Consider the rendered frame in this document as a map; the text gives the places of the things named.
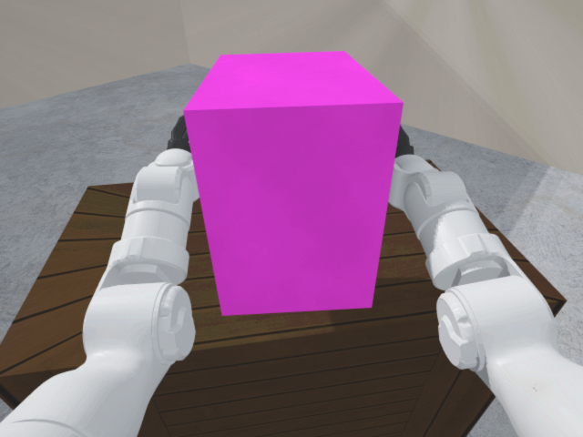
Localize pedestal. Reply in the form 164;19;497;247
0;159;567;437

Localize robot right forearm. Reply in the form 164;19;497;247
388;155;558;341

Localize robot left hand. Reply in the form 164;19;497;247
167;115;191;153

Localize robot right upper arm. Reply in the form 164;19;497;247
436;275;583;437

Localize robot right hand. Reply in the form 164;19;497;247
395;125;414;158

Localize robot left forearm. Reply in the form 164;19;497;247
83;148;199;354

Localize carton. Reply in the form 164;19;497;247
183;51;404;316

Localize robot left upper arm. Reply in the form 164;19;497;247
0;282;196;437

